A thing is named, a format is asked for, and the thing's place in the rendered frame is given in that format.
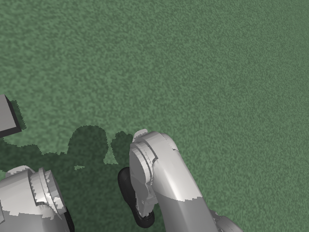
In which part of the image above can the left robot foot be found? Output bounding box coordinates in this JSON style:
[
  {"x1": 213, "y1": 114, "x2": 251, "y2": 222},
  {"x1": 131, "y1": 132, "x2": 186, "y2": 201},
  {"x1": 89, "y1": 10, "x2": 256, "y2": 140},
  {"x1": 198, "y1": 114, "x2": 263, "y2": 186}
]
[{"x1": 64, "y1": 207, "x2": 75, "y2": 232}]

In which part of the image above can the right robot foot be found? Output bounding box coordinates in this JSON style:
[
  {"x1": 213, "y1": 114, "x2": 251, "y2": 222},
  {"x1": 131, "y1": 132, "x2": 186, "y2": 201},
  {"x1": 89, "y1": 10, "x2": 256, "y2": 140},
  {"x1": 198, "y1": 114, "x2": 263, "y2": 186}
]
[{"x1": 118, "y1": 167, "x2": 155, "y2": 228}]

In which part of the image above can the carton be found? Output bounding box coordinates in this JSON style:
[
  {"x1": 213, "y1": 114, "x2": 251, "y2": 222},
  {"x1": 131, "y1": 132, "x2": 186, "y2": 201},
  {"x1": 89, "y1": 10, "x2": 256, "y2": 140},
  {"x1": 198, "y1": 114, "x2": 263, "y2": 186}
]
[{"x1": 0, "y1": 94, "x2": 22, "y2": 138}]

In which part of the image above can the right robot hand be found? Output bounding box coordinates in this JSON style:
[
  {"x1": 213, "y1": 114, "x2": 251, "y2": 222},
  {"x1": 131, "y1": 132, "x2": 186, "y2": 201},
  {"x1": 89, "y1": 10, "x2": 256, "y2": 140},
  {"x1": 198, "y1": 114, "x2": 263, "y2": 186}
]
[{"x1": 209, "y1": 209, "x2": 244, "y2": 232}]

